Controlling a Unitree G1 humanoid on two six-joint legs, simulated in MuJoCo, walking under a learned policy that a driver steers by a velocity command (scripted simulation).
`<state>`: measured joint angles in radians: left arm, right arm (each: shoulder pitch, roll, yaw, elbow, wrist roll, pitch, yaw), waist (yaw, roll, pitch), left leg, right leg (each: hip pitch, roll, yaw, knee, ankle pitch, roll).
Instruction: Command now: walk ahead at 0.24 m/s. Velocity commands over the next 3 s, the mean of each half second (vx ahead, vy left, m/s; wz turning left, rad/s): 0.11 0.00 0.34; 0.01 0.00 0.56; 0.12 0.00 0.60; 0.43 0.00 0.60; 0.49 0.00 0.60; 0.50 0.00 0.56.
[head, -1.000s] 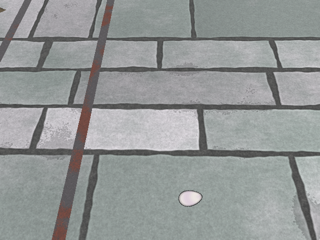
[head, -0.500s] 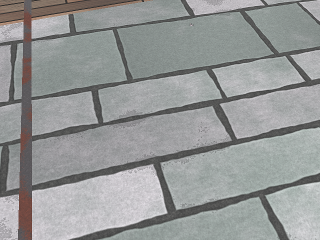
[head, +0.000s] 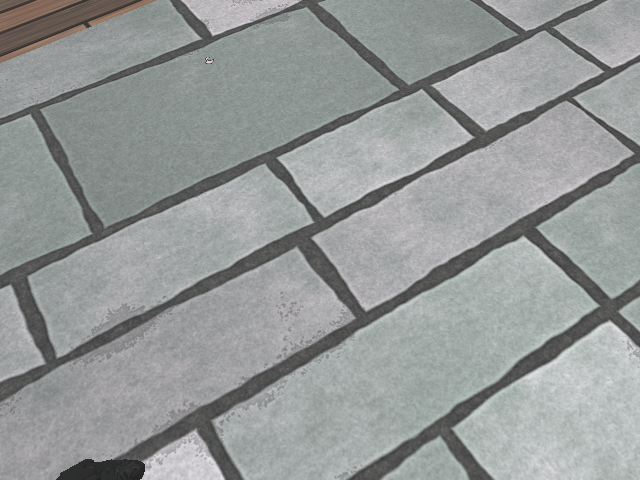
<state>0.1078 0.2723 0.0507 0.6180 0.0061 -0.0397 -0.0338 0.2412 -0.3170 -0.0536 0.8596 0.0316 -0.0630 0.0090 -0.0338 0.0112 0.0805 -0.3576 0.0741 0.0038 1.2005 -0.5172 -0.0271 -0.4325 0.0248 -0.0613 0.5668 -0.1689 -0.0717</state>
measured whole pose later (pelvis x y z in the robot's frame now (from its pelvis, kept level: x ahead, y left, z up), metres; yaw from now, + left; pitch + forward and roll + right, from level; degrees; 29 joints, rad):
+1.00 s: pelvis +0.16 +0.01 +0.01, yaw +33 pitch +2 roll +0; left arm 0.16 0.27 0.07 0.76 0.02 -0.01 0.02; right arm 0.16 -0.36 -0.10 0.64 0.02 0.06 -0.03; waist 0.00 0.05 0.03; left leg -0.53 -0.08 -0.12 1.11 -0.46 -0.05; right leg -0.26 0.00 0.00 0.47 -0.24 -0.01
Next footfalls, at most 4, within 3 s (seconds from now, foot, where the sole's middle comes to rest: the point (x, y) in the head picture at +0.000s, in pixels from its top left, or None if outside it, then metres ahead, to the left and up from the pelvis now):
0.42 left None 0.17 0.15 -0.76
0.86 right None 0.26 -0.07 -0.76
1.30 left None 0.09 0.14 -0.76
1.76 right None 0.42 0.20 -0.76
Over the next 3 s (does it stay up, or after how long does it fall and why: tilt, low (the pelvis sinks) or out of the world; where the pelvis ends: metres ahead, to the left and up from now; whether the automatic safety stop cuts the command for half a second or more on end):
stays up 0.43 0.81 0.02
